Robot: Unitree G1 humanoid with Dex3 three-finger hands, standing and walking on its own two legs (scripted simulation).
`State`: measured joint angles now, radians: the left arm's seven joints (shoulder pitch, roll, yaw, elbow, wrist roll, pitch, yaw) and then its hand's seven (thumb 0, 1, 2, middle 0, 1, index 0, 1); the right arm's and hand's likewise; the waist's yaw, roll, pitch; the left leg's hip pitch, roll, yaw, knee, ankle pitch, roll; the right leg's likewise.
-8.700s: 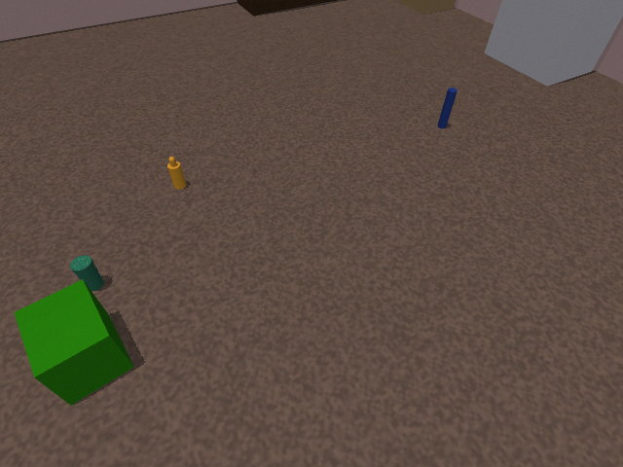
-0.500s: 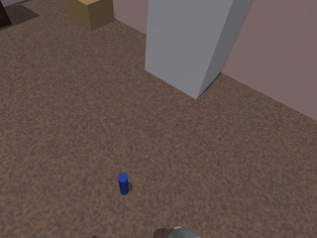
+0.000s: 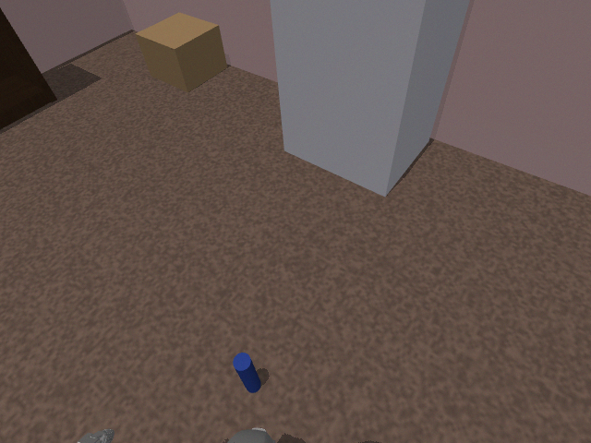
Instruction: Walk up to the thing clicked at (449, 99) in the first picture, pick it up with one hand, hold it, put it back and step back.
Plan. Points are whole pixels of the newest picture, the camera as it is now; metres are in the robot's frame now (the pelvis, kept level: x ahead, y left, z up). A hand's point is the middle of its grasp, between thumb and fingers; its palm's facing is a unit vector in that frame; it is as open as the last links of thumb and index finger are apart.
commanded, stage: walk up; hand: left
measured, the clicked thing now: (248, 374) +0.40 +0.19 -0.65
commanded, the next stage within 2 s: stand in 1.00 s
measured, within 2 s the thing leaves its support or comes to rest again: neither
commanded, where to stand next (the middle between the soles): +0.07 +0.01 m, yaw -1 degrees
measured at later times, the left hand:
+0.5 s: hand out of the picture +0.03 +0.29 -0.16, palm faces -0.04 -0.91 -0.41, open 7.4 cm
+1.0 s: hand out of the picture +0.07 +0.28 -0.14, palm faces +0.02 -0.94 -0.33, open 7.4 cm
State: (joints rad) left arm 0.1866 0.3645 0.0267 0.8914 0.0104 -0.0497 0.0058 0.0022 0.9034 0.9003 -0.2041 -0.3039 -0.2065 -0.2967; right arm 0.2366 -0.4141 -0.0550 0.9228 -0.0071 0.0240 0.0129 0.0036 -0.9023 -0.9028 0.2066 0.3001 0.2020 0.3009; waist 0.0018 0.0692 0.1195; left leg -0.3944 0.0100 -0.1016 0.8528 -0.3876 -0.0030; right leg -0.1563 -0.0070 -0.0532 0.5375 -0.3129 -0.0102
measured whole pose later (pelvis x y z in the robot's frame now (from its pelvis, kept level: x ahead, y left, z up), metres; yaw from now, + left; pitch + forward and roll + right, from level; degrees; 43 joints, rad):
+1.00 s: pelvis -0.02 +0.02 +0.01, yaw +1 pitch -3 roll -1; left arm 0.12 0.37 0.03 1.06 0.01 -0.01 -0.02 0.00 0.91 0.90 -0.20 -0.30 -0.20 -0.30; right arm 0.18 -0.37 -0.01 1.07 -0.01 -0.04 0.00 0.01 -0.90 -0.90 0.21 0.30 0.20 0.30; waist 0.00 -0.01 0.04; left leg -0.20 0.00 -0.08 0.48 -0.23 -0.02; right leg -0.10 0.01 -0.03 0.43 -0.28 -0.01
